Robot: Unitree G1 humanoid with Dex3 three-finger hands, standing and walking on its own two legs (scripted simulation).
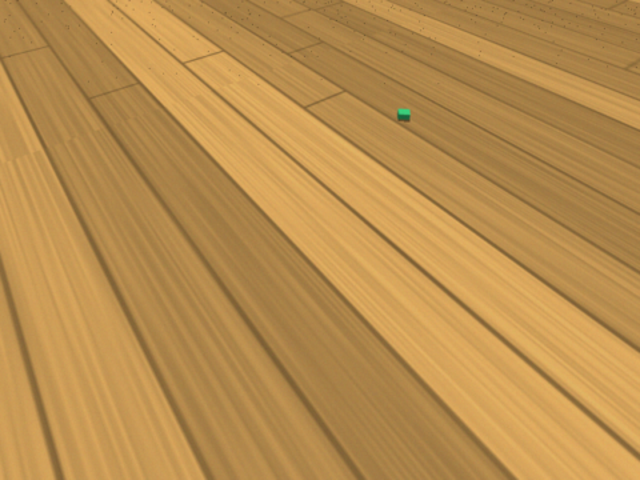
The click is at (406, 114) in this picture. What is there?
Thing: small box
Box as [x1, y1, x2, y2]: [397, 109, 409, 119]
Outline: 398,109 398,118 409,118 409,109
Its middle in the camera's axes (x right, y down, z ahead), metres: +0.49 -0.74 +2.26
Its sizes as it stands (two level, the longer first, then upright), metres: 0.068 0.062 0.031
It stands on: the floor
